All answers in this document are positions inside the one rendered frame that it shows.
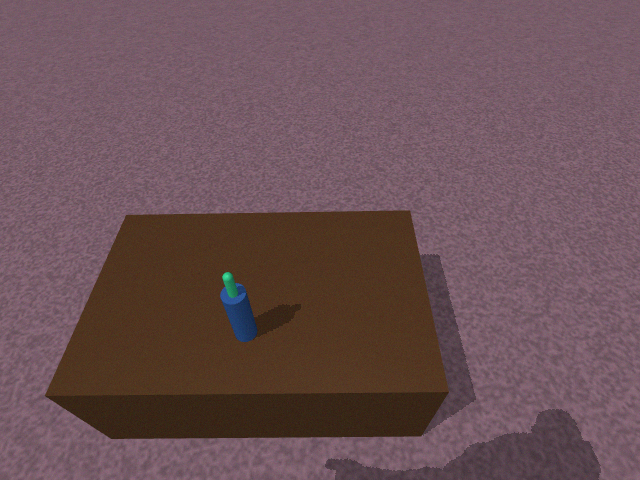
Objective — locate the bottle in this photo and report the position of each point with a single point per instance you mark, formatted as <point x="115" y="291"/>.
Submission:
<point x="237" y="306"/>

